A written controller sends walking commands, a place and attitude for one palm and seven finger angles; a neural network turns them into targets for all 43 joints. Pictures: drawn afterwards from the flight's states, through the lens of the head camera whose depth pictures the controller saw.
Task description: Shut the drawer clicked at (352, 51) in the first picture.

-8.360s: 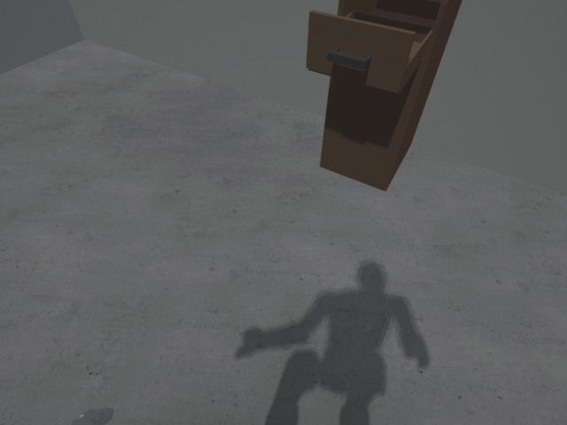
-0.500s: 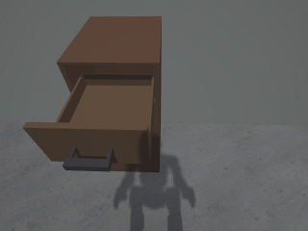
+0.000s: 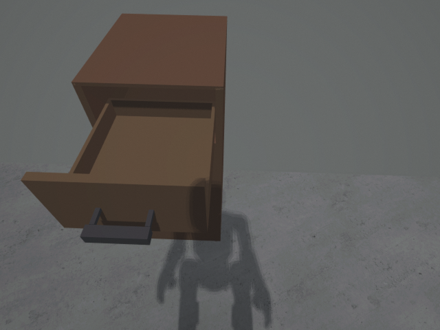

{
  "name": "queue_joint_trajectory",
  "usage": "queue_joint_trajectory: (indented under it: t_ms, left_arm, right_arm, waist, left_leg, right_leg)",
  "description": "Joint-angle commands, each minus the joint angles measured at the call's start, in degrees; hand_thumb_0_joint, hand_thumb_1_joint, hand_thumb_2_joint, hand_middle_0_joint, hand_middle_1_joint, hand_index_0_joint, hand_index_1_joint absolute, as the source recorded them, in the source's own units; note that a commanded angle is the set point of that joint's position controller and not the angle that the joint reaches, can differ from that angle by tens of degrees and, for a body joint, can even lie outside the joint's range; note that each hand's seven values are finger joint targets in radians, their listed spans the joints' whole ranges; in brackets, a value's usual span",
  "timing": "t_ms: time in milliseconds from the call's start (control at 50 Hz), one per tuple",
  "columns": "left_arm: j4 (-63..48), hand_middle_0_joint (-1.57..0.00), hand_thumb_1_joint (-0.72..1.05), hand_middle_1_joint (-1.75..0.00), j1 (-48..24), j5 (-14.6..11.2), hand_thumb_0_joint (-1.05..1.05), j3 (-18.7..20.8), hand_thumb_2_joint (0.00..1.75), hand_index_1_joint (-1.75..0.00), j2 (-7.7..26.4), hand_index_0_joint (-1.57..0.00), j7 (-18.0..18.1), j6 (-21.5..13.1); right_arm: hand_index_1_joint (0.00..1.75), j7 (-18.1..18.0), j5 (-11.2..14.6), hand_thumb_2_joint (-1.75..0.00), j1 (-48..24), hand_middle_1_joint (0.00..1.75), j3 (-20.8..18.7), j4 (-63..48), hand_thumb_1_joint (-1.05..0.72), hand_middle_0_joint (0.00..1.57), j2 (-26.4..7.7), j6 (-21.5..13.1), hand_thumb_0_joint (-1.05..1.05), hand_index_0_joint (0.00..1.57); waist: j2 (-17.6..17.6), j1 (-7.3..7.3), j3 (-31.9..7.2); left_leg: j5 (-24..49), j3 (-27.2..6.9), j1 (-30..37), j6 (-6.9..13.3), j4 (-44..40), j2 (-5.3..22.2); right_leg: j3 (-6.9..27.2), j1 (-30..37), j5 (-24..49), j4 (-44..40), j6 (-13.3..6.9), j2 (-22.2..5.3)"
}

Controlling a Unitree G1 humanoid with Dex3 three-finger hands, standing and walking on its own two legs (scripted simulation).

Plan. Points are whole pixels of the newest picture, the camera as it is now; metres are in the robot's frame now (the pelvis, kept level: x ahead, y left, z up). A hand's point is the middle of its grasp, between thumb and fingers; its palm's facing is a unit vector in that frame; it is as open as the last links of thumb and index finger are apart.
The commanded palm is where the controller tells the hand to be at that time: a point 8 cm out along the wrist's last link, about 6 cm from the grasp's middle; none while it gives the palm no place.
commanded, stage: look again from close up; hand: left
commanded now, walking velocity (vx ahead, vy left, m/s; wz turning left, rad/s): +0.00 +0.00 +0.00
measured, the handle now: (120, 224) +0.31 +0.21 +0.00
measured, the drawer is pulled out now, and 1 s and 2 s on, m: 0.30 0.30 0.30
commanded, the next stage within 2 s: raise the hand and make a fist in 0.48 s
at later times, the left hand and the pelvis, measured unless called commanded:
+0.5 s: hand out of the picture +0.00 +0.17 -0.18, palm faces +0.02 -0.99 -0.16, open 7.4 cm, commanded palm none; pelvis +0.02 +0.01 +0.00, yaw +0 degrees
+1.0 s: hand out of the picture +0.13 +0.16 -0.02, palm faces +0.02 -1.00 -0.01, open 6.2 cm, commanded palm +0.11 +0.22 -0.02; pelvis -0.02 +0.01 -0.07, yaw +2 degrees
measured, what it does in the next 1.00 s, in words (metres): lowers itself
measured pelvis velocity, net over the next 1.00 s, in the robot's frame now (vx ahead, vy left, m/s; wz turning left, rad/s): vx -0.02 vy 0.01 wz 0.04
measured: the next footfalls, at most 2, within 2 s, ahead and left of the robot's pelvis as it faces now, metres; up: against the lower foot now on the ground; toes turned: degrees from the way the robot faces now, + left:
none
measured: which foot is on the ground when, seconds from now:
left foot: down 0.00-1.00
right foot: down 0.00-1.00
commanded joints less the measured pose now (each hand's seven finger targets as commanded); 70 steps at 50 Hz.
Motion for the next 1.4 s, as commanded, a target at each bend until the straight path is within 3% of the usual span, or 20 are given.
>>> queue_joint_trajectory:
  t_ms: [0,540,560,580,600,620,640,660,680,700,740,780,800,840,860,900,960,1120,1220,1380]
  left_arm:
    - [-0.4,-0.2,0.9,-0.3,3.0,-0.1,0.0,1.1,0.9,-0.3,5.3,-0.2,0.6,-1.4]
    - [2.5,-0.2,0.9,-0.3,5.6,0.3,0.0,1.1,0.9,-0.3,3.4,-0.2,0.8,-1.4]
    - [4.1,-0.2,0.9,-0.3,8.8,1.3,0.0,1.3,0.9,-0.3,5.3,-0.2,3.0,-2.6]
    - [-84.2,-0.22,0.9,-0.32,-32.4,-11.5,0.0,4.5,0.9,-0.32,15.2,-0.22,1.8,-14.5]
    - [-71.2,-0.24,0.9,-0.34,-10.2,-6.6,0.0,5.7,0.9,-0.34,12.1,-0.24,4.7,-11.8]
    - [-61.4,-0.26,0.9,-0.37,5.8,-7.6,0.0,-1.1,0.9,-0.37,0.5,-0.26,7.0,-3.7]
    - [-62.1,-0.28,0.9,-0.39,5.9,-8.5,0.0,-5.6,0.9,-0.39,-6.0,-0.28,5.5,-2.5]
    - [-65.7,-0.3,0.9,-0.41,2.8,-9.4,0.0,-4.5,0.9,-0.41,-3.7,-0.3,4.6,-4.8]
    - [-65.6,-0.32,0.9,-0.43,3.0,-9.0,0.0,-2.6,0.9,-0.43,-1.6,-0.32,3.6,-7.6]
    - [-62.6,-0.34,0.9,-0.45,6.9,-9.2,0.0,-3.0,0.9,-0.45,-3.7,-0.34,2.0,-10.4]
    - [-57.6,-0.38,0.9,-0.5,20.8,-9.9,0.0,-1.0,0.9,-0.5,-5.5,-0.38,-2.8,-16.7]
    - [-55.9,-0.42,0.9,-0.54,28.8,-12.0,0.0,2.1,0.9,-0.54,-5.1,-0.42,-9.7,-24.3]
    - [-57.6,-0.44,0.9,-0.56,27.9,-12.4,0.0,3.8,0.9,-0.56,-3.0,-0.44,-12.4,-28.2]
    - [-74.2,-0.48,0.9,-0.6,19.5,-11.3,0.0,4.5,0.9,-0.6,1.7,-0.48,-14.8,-36.0]
    - [-77.5,-0.5,0.9,-0.62,19.7,-10.6,0.0,5.7,0.9,-0.62,3.8,-0.5,-14.9,-38.3]
    - [-80.0,-0.54,0.9,-0.67,17.8,-10.4,0.0,6.9,0.9,-0.67,4.5,-0.54,-14.0,-41.1]
    - [-80.1,-0.6,0.9,-0.73,15.7,-11.6,0.0,4.5,0.9,-0.73,1.2,-0.6,-12.9,-37.2]
    - [-84.9,-0.76,0.9,-0.91,14.8,-12.3,0.0,5.2,0.9,-0.91,6.0,-0.76,-15.1,-23.8]
    - [-83.4,-0.86,0.9,-1.01,19.2,-14.1,0.0,9.5,0.9,-1.01,6.6,-0.86,-14.3,-20.9]
    - [-88.4,-1.02,0.9,-1.19,21.5,-15.1,0.0,9.4,0.9,-1.19,6.6,-1.02,-13.5,-22.7]
  right_arm:
    - [0.3,-0.4,0.4,-0.9,0.8,0.3,-1.0,-1.2,-0.9,0.2,-4.9,-1.2,0.0,0.2]
    - [0.3,-1.0,0.3,-0.9,-1.6,0.3,-1.2,0.1,-0.9,0.2,-4.6,-1.5,0.0,0.2]
    - [0.3,-0.3,0.8,-0.9,-7.6,0.3,-1.9,-4.3,-0.9,0.2,-6.7,-1.8,0.0,0.2]
    - [0.3,-2.9,3.0,-0.9,-4.4,0.3,-3.0,-24.3,-0.9,0.2,-16.4,-9.9,0.0,0.2]
    - [0.3,-4.5,2.4,-0.9,-9.6,0.3,-2.3,-21.5,-0.9,0.2,-11.2,-14.7,0.0,0.2]
    - [0.3,-3.9,3.8,-0.9,-9.5,0.3,-3.3,-21.9,-0.9,0.2,-9.1,-16.6,0.0,0.2]
    - [0.3,-3.5,3.9,-0.9,-7.1,0.3,-3.0,-20.6,-0.9,0.2,-10.3,-17.2,0.0,0.2]
    - [0.3,-3.4,3.6,-0.9,-8.8,0.3,-3.8,-23.8,-0.9,0.2,-12.0,-18.4,0.0,0.2]
    - [0.3,-3.3,2.6,-0.9,-8.4,0.3,-4.6,-25.2,-0.9,0.2,-13.4,-19.2,0.0,0.2]
    - [0.3,-3.0,1.7,-0.9,-8.5,0.3,-4.9,-27.2,-0.9,0.2,-13.1,-19.8,0.0,0.2]
    - [0.3,-1.3,1.2,-0.9,-10.4,0.3,-5.9,-31.1,-0.9,0.2,-12.1,-20.0,0.0,0.2]
    - [0.3,0.6,1.3,-0.9,-12.9,0.3,-6.7,-34.2,-0.9,0.2,-11.6,-19.1,0.0,0.2]
    - [0.3,1.3,1.3,-0.9,-13.7,0.3,-7.0,-35.6,-0.9,0.2,-11.8,-18.9,0.0,0.2]
    - [0.3,2.6,0.7,-0.9,-13.7,0.3,-7.1,-39.5,-0.9,0.2,-11.3,-19.0,0.0,0.2]
    - [0.3,2.9,0.4,-0.9,-13.5,0.3,-7.2,-40.4,-0.9,0.2,-10.4,-19.0,0.0,0.2]
    - [0.3,2.8,0.3,-0.9,-13.8,0.3,-7.0,-41.1,-0.9,0.2,-9.9,-18.1,0.0,0.2]
    - [0.3,1.7,1.5,-0.9,-14.3,0.3,-6.1,-43.6,-0.9,0.2,-10.6,-15.8,0.0,0.2]
    - [0.3,-1.9,3.0,-0.9,-12.2,0.3,-4.4,-46.6,-0.9,0.2,-10.2,-13.3,0.0,0.2]
    - [0.3,-2.4,3.2,-0.9,-14.2,0.3,-3.7,-45.6,-0.9,0.2,-9.1,-13.5,0.0,0.2]
    - [0.3,-2.1,3.5,-0.9,-13.1,0.3,-3.9,-44.5,-0.9,0.2,-9.2,-16.5,0.0,0.2]
  waist:
    - [0.5,1.02,1.0]
    - [-0.7,1.3,1.6]
    - [-0.3,3.01,4.2]
    - [8.9,-4.59,-24.2]
    - [16.8,1.46,-25.3]
    - [12.3,-0.23,-15.6]
    - [5.2,-1.08,-8.7]
    - [-0.2,-2.35,-3.2]
    - [-5.4,-3.6,-3.7]
    - [-9.4,-3.31,-2.9]
    - [-12.9,1.46,-6.3]
    - [-15.0,4.03,-8.1]
    - [-12.5,4.29,-9.9]
    - [3.7,4.88,-19.4]
    - [6.9,4.72,-21.7]
    - [6.7,2.78,-19.4]
    - [3.9,0.28,-12.5]
    - [-0.5,-0.48,-16.5]
    - [-0.3,1.96,-15.0]
    - [-0.5,1.75,-13.3]
  left_leg:
    - [5.9,-4.6,0.3,1.7,-4.3,4.2]
    - [10.3,-4.9,3.7,2.1,-5.5,4.6]
    - [11.8,-2.3,-2.8,0.2,7.8,4.9]
    - [16.2,-3.8,12.8,2.3,-1.0,-1.5]
    - [24.4,-3.2,15.2,2.5,-1.1,0.4]
    - [25.1,-4.9,8.6,1.1,-1.0,1.9]
    - [19.7,-4.9,4.6,1.6,0.4,1.3]
    - [12.6,-6.3,0.2,2.2,2.4,0.5]
    - [7.4,-6.4,-2.8,2.4,4.7,-0.3]
    - [4.4,-6.5,-6.5,2.3,7.2,-1.0]
    - [3.4,-5.2,-12.3,1.0,11.1,-1.5]
    - [3.2,-4.4,-20.0,0.1,15.9,-2.0]
    - [2.8,-3.9,-23.3,-0.1,18.5,-2.3]
    - [6.1,-3.1,-20.6,0.5,22.3,-2.4]
    - [7.7,-3.3,-19.4,0.8,24.1,-1.8]
    - [5.6,-4.5,-22.0,1.3,27.2,-1.1]
    - [-6.8,-5.7,-27.7,1.7,27.4,-1.3]
    - [-7.9,-6.1,-27.6,2.7,27.4,-1.4]
    - [-5.7,-6.3,-26.5,2.3,24.8,-1.4]
    - [-5.7,-5.9,-24.1,2.2,22.3,-1.6]
  right_leg:
    - [6.8,-0.5,8.7,-6.0,-0.6,-6.6]
    - [6.1,0.2,13.8,-6.4,0.3,-6.7]
    - [9.7,-1.9,37.3,-6.3,2.3,-10.8]
    - [4.9,5.3,28.7,-0.6,0.7,-4.9]
    - [3.5,3.1,16.0,2.1,-0.5,-1.7]
    - [-0.7,-3.4,7.6,2.5,0.6,-1.8]
    - [-1.6,-6.2,8.6,1.6,1.1,-1.3]
    - [-2.1,-9.7,7.6,1.2,1.5,-1.3]
    - [-2.4,-13.3,4.5,1.7,1.7,-1.1]
    - [-2.9,-16.9,1.6,3.5,1.9,-0.8]
    - [-3.0,-18.1,0.5,8.7,1.4,-0.5]
    - [-2.3,-18.9,4.6,14.8,1.2,-0.5]
    - [-1.3,-19.6,6.1,17.7,1.0,-0.9]
    - [0.7,-20.0,7.7,23.1,-0.1,-1.2]
    - [1.0,-22.3,6.7,24.8,-0.4,-1.0]
    - [0.8,-28.4,3.8,27.0,-0.4,-0.5]
    - [1.1,-32.5,-6.1,25.0,0.1,-0.3]
    - [4.4,-26.1,-10.1,18.4,1.3,-0.6]
    - [3.5,-22.3,-8.8,16.9,1.3,-1.0]
    - [3.9,-20.8,-10.7,14.1,1.7,-1.9]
